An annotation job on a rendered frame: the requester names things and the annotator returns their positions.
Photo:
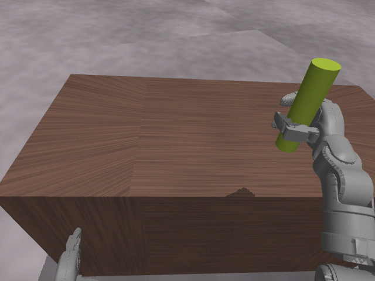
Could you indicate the right robot arm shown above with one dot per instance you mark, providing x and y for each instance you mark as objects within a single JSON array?
[{"x": 348, "y": 205}]

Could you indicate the left robot hand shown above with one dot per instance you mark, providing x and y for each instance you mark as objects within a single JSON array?
[{"x": 69, "y": 262}]

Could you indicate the right robot hand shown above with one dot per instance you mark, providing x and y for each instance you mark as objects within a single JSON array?
[{"x": 327, "y": 121}]

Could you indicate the can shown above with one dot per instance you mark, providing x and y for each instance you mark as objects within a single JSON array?
[{"x": 313, "y": 90}]

